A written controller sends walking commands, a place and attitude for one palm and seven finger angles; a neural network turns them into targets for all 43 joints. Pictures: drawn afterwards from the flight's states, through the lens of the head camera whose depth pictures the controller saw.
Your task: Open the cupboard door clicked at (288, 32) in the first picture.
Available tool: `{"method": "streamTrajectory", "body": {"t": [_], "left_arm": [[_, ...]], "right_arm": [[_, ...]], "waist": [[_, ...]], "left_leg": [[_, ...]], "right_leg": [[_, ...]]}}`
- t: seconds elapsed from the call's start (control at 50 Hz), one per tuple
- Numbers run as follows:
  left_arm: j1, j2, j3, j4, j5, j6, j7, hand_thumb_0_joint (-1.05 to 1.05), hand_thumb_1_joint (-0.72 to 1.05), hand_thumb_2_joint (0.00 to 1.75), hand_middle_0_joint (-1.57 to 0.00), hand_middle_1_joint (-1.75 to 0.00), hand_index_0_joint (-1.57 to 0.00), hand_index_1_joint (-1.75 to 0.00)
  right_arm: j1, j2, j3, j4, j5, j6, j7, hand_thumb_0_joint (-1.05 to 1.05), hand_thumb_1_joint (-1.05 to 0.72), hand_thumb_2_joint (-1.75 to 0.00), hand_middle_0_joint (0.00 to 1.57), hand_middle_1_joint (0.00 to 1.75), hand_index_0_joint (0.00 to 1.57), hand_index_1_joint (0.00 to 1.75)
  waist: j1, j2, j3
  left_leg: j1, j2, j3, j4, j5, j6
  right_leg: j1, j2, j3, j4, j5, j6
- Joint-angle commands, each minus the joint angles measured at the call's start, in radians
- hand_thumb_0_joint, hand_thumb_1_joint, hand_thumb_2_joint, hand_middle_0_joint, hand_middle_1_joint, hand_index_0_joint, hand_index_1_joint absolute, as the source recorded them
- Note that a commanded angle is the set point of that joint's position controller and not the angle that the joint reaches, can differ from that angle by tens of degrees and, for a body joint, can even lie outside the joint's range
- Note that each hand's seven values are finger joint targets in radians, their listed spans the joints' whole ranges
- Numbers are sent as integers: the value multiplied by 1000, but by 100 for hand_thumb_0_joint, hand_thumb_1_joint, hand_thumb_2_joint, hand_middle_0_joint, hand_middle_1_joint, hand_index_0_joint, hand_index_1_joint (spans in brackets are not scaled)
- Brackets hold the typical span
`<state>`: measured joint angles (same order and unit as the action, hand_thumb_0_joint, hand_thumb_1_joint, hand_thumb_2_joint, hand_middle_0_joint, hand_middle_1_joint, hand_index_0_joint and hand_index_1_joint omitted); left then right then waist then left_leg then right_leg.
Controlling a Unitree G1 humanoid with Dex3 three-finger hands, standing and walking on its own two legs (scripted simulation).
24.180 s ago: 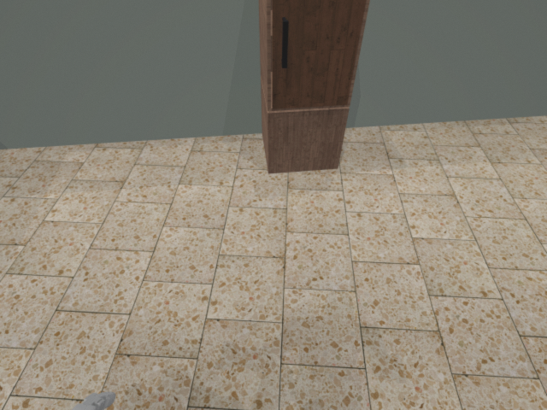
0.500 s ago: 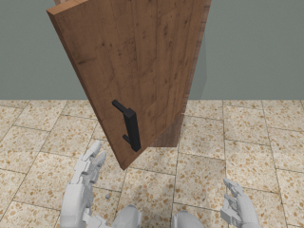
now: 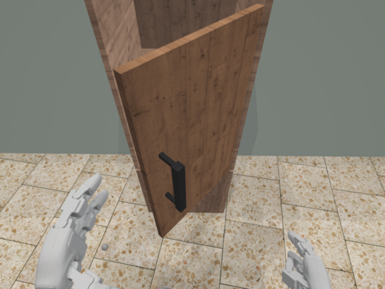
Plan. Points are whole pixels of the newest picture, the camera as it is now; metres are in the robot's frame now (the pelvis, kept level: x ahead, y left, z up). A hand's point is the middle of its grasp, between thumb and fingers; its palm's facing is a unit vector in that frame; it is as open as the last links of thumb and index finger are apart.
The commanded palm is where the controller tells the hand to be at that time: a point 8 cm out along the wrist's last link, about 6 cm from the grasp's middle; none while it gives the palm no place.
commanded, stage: draw the hand back to the body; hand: left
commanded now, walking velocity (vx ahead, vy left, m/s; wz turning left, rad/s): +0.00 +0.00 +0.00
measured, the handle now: (173, 184) +0.34 +0.07 +0.02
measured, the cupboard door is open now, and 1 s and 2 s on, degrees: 48 48 48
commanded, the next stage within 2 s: step back with the hand held close in 1.06 s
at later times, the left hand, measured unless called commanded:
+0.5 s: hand (19, 206) +0.19 +0.25 +0.19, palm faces +0.34 -0.86 -0.39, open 11.2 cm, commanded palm +0.15 +0.30 +0.21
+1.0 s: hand (2, 192) +0.20 +0.26 +0.22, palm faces +0.43 -0.82 -0.38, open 7.5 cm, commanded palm +0.15 +0.30 +0.24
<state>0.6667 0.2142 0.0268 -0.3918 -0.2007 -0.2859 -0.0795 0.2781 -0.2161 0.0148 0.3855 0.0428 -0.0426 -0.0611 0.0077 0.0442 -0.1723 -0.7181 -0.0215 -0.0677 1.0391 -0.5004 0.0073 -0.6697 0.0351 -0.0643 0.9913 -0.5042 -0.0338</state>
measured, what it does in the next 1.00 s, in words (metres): rises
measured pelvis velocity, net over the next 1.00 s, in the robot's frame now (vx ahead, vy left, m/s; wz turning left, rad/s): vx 0.01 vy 0.00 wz -0.01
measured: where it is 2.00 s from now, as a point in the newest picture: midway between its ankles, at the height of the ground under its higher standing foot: outside the picture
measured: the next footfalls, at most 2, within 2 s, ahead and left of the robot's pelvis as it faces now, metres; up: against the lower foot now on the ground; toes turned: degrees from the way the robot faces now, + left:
none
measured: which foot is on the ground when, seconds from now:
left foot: down 0.00-1.00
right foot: down 0.00-1.00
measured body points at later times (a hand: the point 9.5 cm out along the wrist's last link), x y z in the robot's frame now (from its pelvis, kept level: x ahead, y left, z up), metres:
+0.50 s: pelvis +0.01 +0.03 +0.05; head -0.02 +0.01 +0.50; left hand +0.17 +0.29 +0.21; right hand +0.20 -0.18 -0.02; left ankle +0.01 +0.11 -0.67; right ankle +0.00 -0.10 -0.67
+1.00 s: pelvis +0.01 +0.00 +0.07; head -0.01 -0.01 +0.52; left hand +0.17 +0.30 +0.24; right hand +0.20 -0.21 -0.01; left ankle +0.01 +0.11 -0.67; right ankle +0.00 -0.10 -0.67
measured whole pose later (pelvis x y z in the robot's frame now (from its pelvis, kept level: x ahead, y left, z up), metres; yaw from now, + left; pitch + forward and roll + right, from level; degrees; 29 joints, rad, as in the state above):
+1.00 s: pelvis +0.01 +0.00 +0.07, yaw +0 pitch -3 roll +0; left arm 0.50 0.34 0.31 -0.42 -0.07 -0.06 0.12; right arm 0.20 -0.22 0.03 0.63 0.01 -0.11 -0.09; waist 0.06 0.05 0.00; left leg -0.13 -0.03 -0.04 0.45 -0.25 0.02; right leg -0.10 0.02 -0.03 0.42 -0.26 -0.02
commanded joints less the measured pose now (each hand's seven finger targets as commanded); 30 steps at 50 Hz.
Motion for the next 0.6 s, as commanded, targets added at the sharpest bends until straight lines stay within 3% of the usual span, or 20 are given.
{"method": "streamTrajectory", "body": {"t": [0.0, 0.02, 0.04, 0.08, 0.1, 0.16, 0.3, 0.34, 0.42, 0.48, 0.58], "left_arm": [[65, 187, 95, -316, 122, 88, 130, 0, -26, 40, -16, -30, -16, -30], [68, 149, 64, -321, 128, 117, 142, 0, -22, 42, -16, -30, -16, -30], [66, 128, 47, -301, 139, 143, 154, 0, -18, 43, -16, -30, -16, -30], [41, 150, 72, -288, 149, 180, 176, 0, -12, 47, -16, -30, -16, -30], [17, 162, 85, -279, 154, 189, 187, 0, -8, 48, -16, -30, -16, -30], [-49, 194, 125, -273, 158, 201, 210, 0, 2, 52, -17, -30, -17, -30], [-131, 247, 202, -334, 164, 196, 237, 0, 27, 63, -18, -30, -18, -30], [-125, 244, 215, -341, 162, 192, 237, 0, 34, 66, -18, -30, -18, -30], [-125, 254, 279, -273, 147, 194, 233, 0, 48, 72, -19, -30, -19, -30], [-172, 277, 334, -252, 142, 185, 231, 0, 58, 76, -19, -30, -19, -30], [-263, 318, 398, -298, 140, 162, 231, 0, 76, 84, -19, -30, -19, -30]], "right_arm": [[-87, -81, -25, -186, -3, -32, -44, 0, -90, -90, 20, 30, 20, 30], [-83, -81, -24, -184, -3, -29, -49, 0, -90, -90, 20, 30, 20, 30], [-81, -82, -21, -173, -5, -23, -50, 0, -90, -90, 20, 30, 20, 30], [-83, -86, -15, -158, -7, -12, -53, 0, -90, -90, 20, 30, 20, 30], [-93, -90, -13, -158, -6, -12, -57, 0, -90, -90, 20, 30, 20, 30], [-103, -94, -4, -143, -11, -17, -66, 0, -90, -90, 20, 30, 20, 30], [-137, -97, 19, -89, -16, -77, -60, 0, -90, -90, 20, 30, 20, 30], [-139, -94, 19, -69, -19, -96, -53, 0, -90, -90, 20, 30, 20, 30], [-167, -96, 13, -32, -22, -105, -44, 0, -90, -90, 20, 30, 20, 30], [-177, -98, 10, -7, -23, -107, -41, 0, -90, -90, 20, 30, 20, 30], [-192, -102, 3, 21, -28, -125, -35, 0, -90, -90, 20, 30, 20, 30]], "waist": [[34, 40, -89], [22, 12, -60], [16, 35, -20], [13, 11, 16], [14, -41, 28], [14, -67, 46], [36, 87, 44], [36, 86, 56], [42, -28, 101], [47, 3, 128], [52, 73, 96]], "left_leg": [[174, 6, 19, -263, 266, 22], [180, 11, 18, -265, 278, 22], [195, 14, 18, -278, 294, 23], [222, 19, 14, -306, 300, 25], [236, 23, 7, -323, 302, 26], [281, 25, 7, -373, 250, 29], [396, 28, -29, -484, 299, 9], [424, 32, -31, -505, 343, 2], [438, 36, -18, -546, 387, 0], [462, 37, -10, -579, 382, -3], [526, 33, -5, -614, 419, -6]], "right_leg": [[185, -46, 53, -260, 255, 3], [178, -49, 47, -264, 273, 10], [179, -48, 38, -271, 280, 10], [194, -44, 26, -303, 276, 12], [205, -39, 21, -323, 266, 11], [236, -41, 22, -368, 210, 14], [346, -41, 14, -417, 234, 0], [368, -39, 11, -433, 262, 1], [430, -33, 5, -479, 315, 4], [452, -32, 9, -510, 315, 3], [507, -33, 16, -547, 350, 1]]}}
